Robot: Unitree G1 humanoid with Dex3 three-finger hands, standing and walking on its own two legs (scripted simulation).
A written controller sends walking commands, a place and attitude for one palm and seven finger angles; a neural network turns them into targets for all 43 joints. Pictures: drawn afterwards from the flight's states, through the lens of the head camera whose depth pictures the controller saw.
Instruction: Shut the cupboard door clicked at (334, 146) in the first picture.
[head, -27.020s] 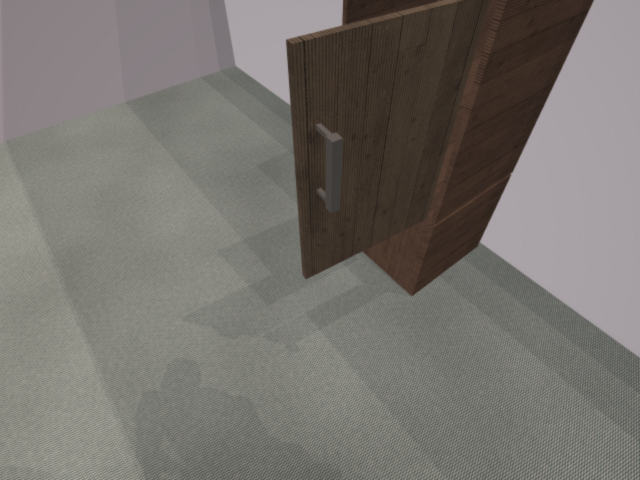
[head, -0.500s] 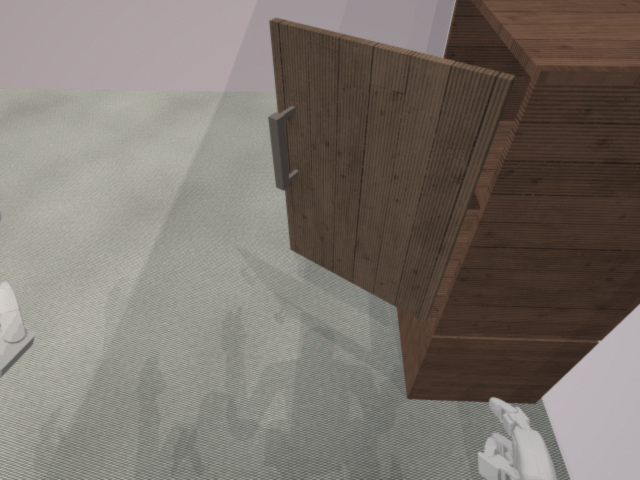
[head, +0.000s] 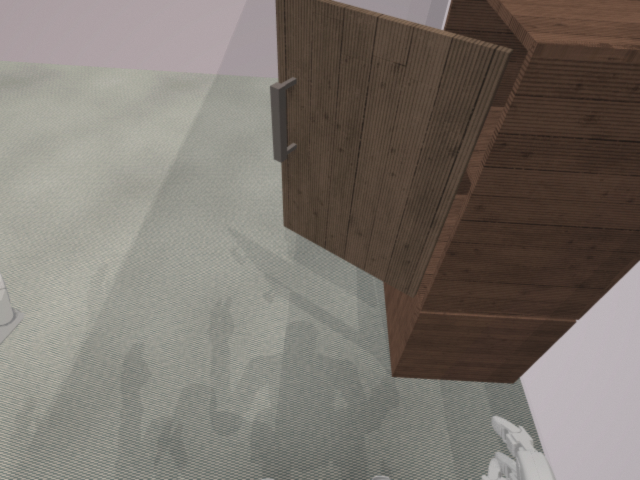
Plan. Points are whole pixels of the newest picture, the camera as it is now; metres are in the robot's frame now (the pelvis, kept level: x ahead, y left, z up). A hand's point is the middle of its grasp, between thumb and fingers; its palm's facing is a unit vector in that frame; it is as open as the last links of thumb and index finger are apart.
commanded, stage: step back with the hand held close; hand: left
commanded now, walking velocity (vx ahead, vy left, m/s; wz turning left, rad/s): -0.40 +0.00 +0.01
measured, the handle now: (285, 120) +0.78 +0.11 +0.05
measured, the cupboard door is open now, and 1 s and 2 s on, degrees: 57 57 57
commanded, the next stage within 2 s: stop stepping back and stand still in 0.94 s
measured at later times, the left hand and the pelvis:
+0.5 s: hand out of the picture +0.16 +0.29 +0.20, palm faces +0.54 -0.70 -0.47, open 7.4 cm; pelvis -0.02 +0.00 +0.01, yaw +3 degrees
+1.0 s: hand out of the picture +0.08 +0.27 +0.19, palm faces +0.49 -0.75 -0.45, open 7.4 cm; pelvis -0.12 -0.02 +0.02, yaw +3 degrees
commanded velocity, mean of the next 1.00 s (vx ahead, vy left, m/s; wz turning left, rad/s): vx -0.40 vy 0.00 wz -0.02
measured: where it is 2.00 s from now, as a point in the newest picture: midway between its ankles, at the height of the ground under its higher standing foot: outside the picture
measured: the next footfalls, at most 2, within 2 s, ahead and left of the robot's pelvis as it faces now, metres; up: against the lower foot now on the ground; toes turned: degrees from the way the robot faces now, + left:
right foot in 0.54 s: -0.02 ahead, -0.14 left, +0.00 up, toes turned +6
left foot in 0.94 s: -0.10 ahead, +0.12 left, +0.00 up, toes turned +3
